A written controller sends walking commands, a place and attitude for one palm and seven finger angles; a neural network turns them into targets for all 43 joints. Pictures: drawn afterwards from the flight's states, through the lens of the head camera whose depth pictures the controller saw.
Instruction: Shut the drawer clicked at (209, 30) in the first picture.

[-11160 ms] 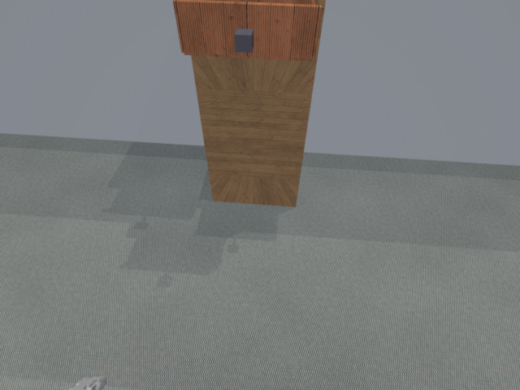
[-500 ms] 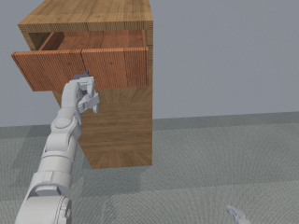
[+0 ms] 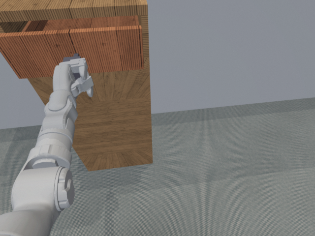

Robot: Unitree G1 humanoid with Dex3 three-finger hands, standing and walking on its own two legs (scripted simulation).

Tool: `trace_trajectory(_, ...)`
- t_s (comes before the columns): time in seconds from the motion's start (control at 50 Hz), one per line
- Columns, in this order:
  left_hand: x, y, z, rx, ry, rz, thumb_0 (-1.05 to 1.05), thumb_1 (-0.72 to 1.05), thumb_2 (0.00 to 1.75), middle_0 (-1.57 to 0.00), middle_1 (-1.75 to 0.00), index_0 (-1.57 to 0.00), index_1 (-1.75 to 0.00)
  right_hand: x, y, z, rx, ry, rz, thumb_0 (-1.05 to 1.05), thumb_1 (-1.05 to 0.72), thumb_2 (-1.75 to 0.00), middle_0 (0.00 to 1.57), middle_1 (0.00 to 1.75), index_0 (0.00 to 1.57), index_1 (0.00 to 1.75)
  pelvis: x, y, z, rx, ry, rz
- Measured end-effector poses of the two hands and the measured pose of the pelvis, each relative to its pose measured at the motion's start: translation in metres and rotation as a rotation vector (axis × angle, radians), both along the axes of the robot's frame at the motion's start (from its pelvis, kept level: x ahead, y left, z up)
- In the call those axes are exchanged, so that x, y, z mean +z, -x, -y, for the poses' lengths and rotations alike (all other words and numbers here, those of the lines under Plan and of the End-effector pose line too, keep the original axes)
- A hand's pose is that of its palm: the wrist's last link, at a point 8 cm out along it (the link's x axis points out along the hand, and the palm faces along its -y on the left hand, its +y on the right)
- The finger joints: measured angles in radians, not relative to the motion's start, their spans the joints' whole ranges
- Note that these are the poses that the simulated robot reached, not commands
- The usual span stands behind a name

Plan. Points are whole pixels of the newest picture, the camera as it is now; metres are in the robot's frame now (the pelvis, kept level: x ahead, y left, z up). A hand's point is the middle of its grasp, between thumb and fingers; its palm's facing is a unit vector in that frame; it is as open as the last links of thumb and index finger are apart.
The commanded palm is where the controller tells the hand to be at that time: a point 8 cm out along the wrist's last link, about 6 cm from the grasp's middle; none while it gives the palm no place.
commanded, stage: push the drawer shut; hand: left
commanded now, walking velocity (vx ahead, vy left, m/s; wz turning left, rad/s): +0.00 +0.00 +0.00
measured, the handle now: (74, 63) +0.54 +0.23 +0.16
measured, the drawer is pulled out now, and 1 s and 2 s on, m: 0.07 0.00 0.00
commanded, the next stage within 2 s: pull the fist back off the drawer in 0.80 s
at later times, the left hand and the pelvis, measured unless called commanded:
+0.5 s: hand (92, 62) +0.54 +0.18 +0.16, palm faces +0.11 -0.99 +0.01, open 3.4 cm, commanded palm +0.52 +0.23 +0.16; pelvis +0.01 +0.01 -0.01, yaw -1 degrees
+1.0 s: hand (92, 61) +0.54 +0.18 +0.16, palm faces +0.13 -0.99 -0.01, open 3.6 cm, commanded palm +0.54 +0.23 +0.16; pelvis -0.01 +0.01 -0.02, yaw +0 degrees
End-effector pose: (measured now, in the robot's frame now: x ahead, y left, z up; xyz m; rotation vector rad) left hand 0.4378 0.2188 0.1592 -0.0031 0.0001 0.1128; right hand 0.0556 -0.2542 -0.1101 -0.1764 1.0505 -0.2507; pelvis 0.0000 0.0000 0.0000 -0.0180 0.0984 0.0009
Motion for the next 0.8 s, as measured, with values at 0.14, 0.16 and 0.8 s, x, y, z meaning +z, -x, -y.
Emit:
trace_trajectory(0.14, 0.000, -0.017, -0.002, 0.004, -0.004, 0.002, 0.02, 0.90, 0.90, -1.44, -1.60, -1.43, -1.60, -0.005, 0.021, -0.001, -0.018, -0.002, -0.066, 0.01, -0.91, -0.90, 0.20, 0.30, 0.20, 0.30, -0.002, -0.002, -0.002, -0.001, 0.002, -0.027)
trace_trajectory(0.16, 0.000, -0.020, -0.002, 0.005, -0.004, 0.001, 0.02, 0.90, 0.90, -1.44, -1.60, -1.43, -1.60, -0.005, 0.024, -0.001, -0.021, -0.002, -0.075, 0.01, -0.91, -0.90, 0.20, 0.30, 0.20, 0.30, -0.002, -0.002, -0.002, -0.001, 0.003, -0.031)
trace_trajectory(0.8, 0.002, -0.077, -0.009, 0.001, 0.012, -0.038, 0.02, 0.90, 0.90, -1.50, -1.60, -1.53, -1.60, -0.002, 0.084, -0.003, -0.078, 0.022, -0.264, 0.01, -0.91, -0.90, 0.20, 0.30, 0.20, 0.30, -0.011, -0.004, -0.006, 0.003, 0.026, -0.146)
